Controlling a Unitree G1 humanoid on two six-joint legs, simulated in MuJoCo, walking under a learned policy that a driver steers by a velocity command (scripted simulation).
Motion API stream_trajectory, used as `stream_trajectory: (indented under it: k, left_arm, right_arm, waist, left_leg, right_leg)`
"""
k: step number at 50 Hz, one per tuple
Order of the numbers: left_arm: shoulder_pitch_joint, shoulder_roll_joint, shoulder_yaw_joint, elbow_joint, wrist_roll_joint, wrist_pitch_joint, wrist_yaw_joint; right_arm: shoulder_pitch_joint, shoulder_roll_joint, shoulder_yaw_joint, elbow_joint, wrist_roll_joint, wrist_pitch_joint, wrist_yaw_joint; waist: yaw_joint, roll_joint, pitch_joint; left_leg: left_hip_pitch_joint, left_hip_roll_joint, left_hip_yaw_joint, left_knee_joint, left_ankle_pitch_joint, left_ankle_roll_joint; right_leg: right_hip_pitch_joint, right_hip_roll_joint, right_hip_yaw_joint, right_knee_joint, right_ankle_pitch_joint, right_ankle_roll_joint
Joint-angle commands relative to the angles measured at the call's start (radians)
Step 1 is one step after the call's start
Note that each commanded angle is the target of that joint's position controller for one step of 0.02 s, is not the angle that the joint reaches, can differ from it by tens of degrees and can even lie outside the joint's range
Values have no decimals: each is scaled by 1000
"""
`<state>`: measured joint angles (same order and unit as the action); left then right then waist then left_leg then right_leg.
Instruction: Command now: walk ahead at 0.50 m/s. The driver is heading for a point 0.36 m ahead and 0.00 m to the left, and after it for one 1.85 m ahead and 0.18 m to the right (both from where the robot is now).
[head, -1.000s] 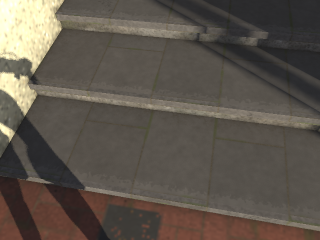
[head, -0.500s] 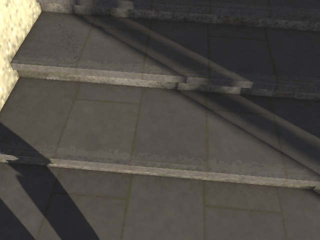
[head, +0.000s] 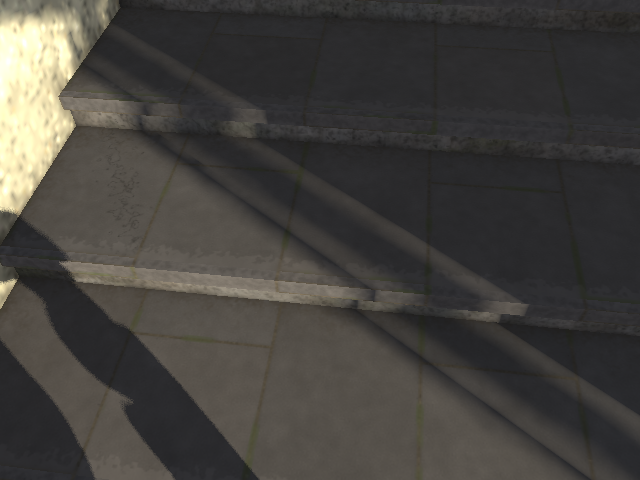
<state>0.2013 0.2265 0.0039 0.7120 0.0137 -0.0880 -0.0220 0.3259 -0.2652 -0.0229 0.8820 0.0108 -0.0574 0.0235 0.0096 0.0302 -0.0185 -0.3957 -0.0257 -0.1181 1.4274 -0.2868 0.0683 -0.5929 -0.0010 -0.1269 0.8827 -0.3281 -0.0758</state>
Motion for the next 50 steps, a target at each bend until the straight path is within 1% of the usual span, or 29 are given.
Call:
stream_trajectory:
  k: [1,3,4,7,10,15,18,20,21,22,23,24,25,26,27,28,30,32,34,36,37,38,39,40,41,42,44,46,50]
  left_arm:
    - [83,-34,0,77,15,-27,-10]
    - [93,-22,9,128,-10,-33,-17]
    - [85,23,22,127,-15,-36,-14]
    - [108,67,26,145,-2,-42,6]
    - [193,91,28,180,3,-25,23]
    - [336,86,26,230,13,27,53]
    - [424,52,19,259,7,70,75]
    - [458,47,14,275,3,92,91]
    - [406,51,9,254,15,98,92]
    - [383,92,12,246,23,95,84]
    - [356,168,30,240,-6,84,76]
    - [284,190,37,221,-28,62,66]
    - [176,169,32,184,-13,25,51]
    - [267,-27,-4,200,27,-30,22]
    - [317,-28,4,246,-14,-57,-3]
    - [217,5,20,236,-57,-49,-7]
    - [81,-18,16,160,-77,7,20]
    - [43,-67,-7,79,-62,61,40]
    - [34,-66,-23,-7,-30,50,55]
    - [148,-27,-13,38,5,35,57]
    - [312,-1,1,89,15,38,48]
    - [402,38,18,131,23,44,42]
    - [355,139,44,108,39,57,44]
    - [284,254,69,86,71,59,60]
    - [128,171,38,35,95,47,67]
    - [21,159,41,9,51,34,57]
    - [0,89,33,58,-20,10,37]
    - [20,50,33,109,-22,0,42]
    - [12,2,24,138,-6,-2,56]
  right_arm:
    - [-49,2,4,-154,8,0,7]
    - [-13,32,19,-158,14,5,-1]
    - [-9,23,22,-157,10,9,-8]
    - [-111,-35,7,-182,-15,6,-11]
    - [-160,3,12,-169,-14,12,-6]
    - [-319,20,11,-199,-3,3,5]
    - [-452,65,28,-238,-15,-20,28]
    - [-553,118,54,-293,-14,-47,51]
    - [-515,104,53,-292,-6,-59,58]
    - [-411,36,28,-260,-2,-65,55]
    - [-292,-6,0,-203,1,-59,46]
    - [-157,-63,-27,-136,4,-50,32]
    - [45,-102,-38,-54,-15,-28,6]
    - [169,-202,-47,-20,-67,5,-32]
    - [231,-180,-47,-26,-91,42,-56]
    - [226,-126,-43,-5,-90,59,-57]
    - [26,11,-8,-8,-29,68,-53]
    - [-175,42,5,-23,-13,77,-40]
    - [-264,-13,-5,-16,-22,79,-57]
    - [-190,-119,-34,-22,-52,66,-68]
    - [-213,-169,-43,-15,-32,53,-64]
    - [-218,-160,-41,1,9,49,-59]
    - [-148,-137,-37,11,18,45,-58]
    - [-66,-48,-16,-14,-7,48,-47]
    - [16,-50,-21,61,-16,41,-14]
    - [-7,-53,-29,43,12,45,1]
    - [-99,-5,-20,-12,-6,54,-26]
    - [-93,-36,-29,-35,-7,48,-43]
    - [-99,-28,-30,-65,-7,37,-57]
  waist:
    - [-50,-86,15]
    - [-83,-89,40]
    - [-89,-71,45]
    - [-65,-74,25]
    - [-20,-91,-9]
    - [57,-83,92]
    - [109,-64,109]
    - [118,-102,85]
    - [74,-128,25]
    - [31,-172,-65]
    - [-19,-217,-120]
    - [-82,-205,-137]
    - [-156,-120,-115]
    - [-102,231,-227]
    - [-142,106,-383]
    - [-168,72,-312]
    - [-77,102,-102]
    - [39,123,45]
    - [119,165,88]
    - [122,169,-90]
    - [203,194,-156]
    - [249,174,-194]
    - [214,29,-186]
    - [131,-400,-275]
    - [63,-337,-388]
    - [42,-206,-272]
    - [28,-14,-37]
    - [-2,-45,-16]
    - [-27,-93,-31]
  left_leg:
    - [-296,91,-19,242,65,75]
    - [-357,81,-45,152,129,87]
    - [-352,89,-38,27,144,59]
    - [-370,98,43,-170,265,-12]
    - [-436,121,109,-247,333,-58]
    - [-811,151,110,-110,140,-90]
    - [-910,132,181,-169,1,-106]
    - [-802,95,245,-341,-104,-94]
    - [-564,32,283,-530,-100,-74]
    - [-264,-27,280,-773,30,-71]
    - [-23,-18,204,-1101,320,-62]
    - [229,7,171,-1310,582,-56]
    - [630,148,57,-1335,928,-26]
    - [1124,403,-95,-813,1917,60]
    - [1038,534,-106,-818,1905,197]
    - [972,473,-64,-896,1602,212]
    - [722,363,53,-1009,1162,146]
    - [271,285,206,-1148,947,70]
    - [20,174,292,-1176,926,29]
    - [100,228,235,-1139,1355,86]
    - [197,277,239,-1061,1537,92]
    - [319,268,234,-944,1608,64]
    - [296,228,211,-796,1354,8]
    - [159,-26,196,-335,310,-97]
    - [155,-80,-16,5,-164,-104]
    - [47,-91,-78,147,-246,-89]
    - [-163,-44,-37,136,-256,-43]
    - [-159,-5,-7,87,-173,-24]
    - [-132,44,-10,-143,-49,-63]
  right_leg:
    - [174,-226,467,-599,-82,-108]
    - [204,-178,311,-643,49,-91]
    - [192,-171,256,-670,96,-105]
    - [260,-162,172,-742,265,-123]
    - [413,-191,174,-730,320,-141]
    - [738,-294,259,-686,443,-158]
    - [922,-267,216,-591,656,-113]
    - [972,-233,189,-505,988,-74]
    - [917,-182,139,-437,1274,-39]
    - [870,-162,147,-351,1452,-12]
    - [861,-170,184,-260,1356,4]
    - [758,-135,177,-141,1196,33]
    - [331,-58,171,149,556,63]
    - [-253,86,244,496,-473,84]
    - [-308,94,385,707,-433,88]
    - [-415,81,298,854,-400,102]
    - [-558,28,163,959,-432,118]
    - [-345,11,87,879,-403,119]
    - [-135,-19,22,503,-215,130]
    - [175,55,-55,255,-16,102]
    - [259,55,-30,179,82,65]
    - [308,56,20,22,174,29]
    - [358,2,195,-104,481,-20]
    - [420,-276,644,-377,840,-264]
    - [405,-353,843,-463,822,-339]
    - [302,-329,727,-423,601,-316]
    - [202,-247,521,-398,328,-175]
    - [216,-197,427,-466,222,-124]
    - [295,-163,303,-564,364,-152]
